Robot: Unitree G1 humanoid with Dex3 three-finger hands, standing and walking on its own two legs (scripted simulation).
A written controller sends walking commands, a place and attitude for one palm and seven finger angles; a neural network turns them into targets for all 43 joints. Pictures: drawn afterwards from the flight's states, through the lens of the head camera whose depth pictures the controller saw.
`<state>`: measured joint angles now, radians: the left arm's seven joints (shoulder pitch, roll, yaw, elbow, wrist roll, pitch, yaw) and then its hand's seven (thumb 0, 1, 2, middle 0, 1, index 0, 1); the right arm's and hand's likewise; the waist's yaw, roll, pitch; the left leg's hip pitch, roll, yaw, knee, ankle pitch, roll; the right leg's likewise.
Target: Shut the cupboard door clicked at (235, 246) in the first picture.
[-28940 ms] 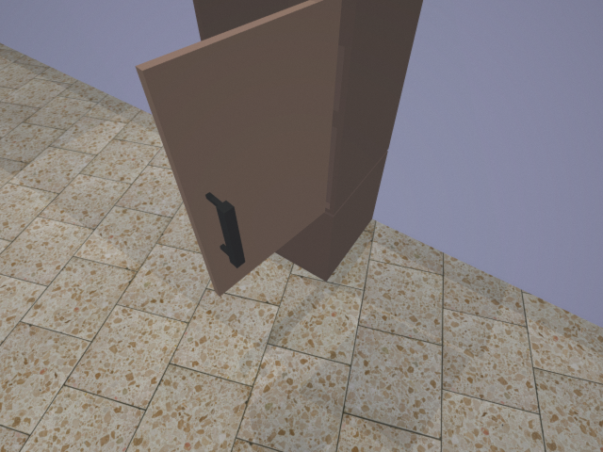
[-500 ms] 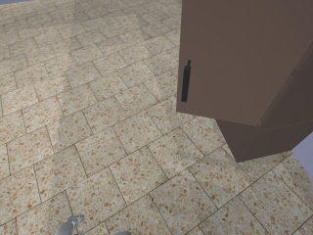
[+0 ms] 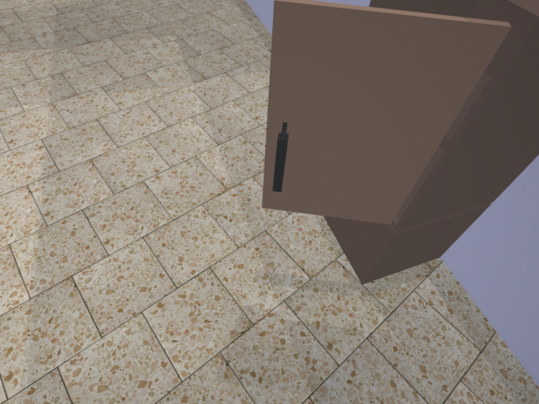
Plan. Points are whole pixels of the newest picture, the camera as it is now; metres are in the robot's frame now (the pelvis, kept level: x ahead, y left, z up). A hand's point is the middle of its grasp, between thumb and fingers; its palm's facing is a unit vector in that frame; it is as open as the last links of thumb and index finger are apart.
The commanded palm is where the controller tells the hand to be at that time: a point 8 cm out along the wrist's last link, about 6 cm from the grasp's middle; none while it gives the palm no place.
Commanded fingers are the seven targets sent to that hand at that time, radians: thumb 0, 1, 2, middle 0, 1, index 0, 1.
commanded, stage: take the last steps up to it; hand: left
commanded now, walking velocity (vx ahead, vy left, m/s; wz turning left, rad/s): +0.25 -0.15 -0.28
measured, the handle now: (280, 158) +0.67 +0.01 -0.09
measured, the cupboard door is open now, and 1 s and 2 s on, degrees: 63 63 63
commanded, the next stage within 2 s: come to a stop and stand still in 0.58 s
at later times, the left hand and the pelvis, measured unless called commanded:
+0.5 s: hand out of the picture +0.10 +0.12 -0.18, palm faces -0.06 -0.99 -0.15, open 7.4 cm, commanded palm none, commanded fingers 0.00 0.90 0.90 -0.20 -0.30 -0.20 -0.30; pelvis +0.09 -0.06 +0.00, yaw -5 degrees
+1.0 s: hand (254, 305) +0.32 +0.04 -0.16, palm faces -0.14 -0.96 -0.23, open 7.4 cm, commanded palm none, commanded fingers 0.00 0.90 0.90 -0.20 -0.30 -0.20 -0.30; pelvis +0.19 -0.12 +0.00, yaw -7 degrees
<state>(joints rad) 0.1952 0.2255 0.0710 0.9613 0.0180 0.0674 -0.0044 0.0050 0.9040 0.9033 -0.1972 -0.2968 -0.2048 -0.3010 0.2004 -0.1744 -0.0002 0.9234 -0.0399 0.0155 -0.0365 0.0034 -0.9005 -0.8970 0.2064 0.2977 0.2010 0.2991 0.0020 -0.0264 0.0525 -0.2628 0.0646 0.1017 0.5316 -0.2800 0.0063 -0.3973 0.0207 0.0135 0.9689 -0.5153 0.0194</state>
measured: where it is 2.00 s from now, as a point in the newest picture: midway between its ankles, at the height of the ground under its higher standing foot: outside the picture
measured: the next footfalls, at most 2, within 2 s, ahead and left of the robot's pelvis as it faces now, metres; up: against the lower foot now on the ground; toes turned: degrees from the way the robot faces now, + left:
right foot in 0.18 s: +0.03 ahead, -0.14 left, +0.00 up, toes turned -7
left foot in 0.54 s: +0.22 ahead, +0.04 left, +0.00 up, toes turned +2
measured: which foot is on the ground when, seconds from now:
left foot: down 0.00-0.18, up 0.20-0.52, down 0.54-0.84, up 0.86-1.00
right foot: up 0.00-0.16, down 0.18-0.54, up 0.56-0.82, down 0.84-1.00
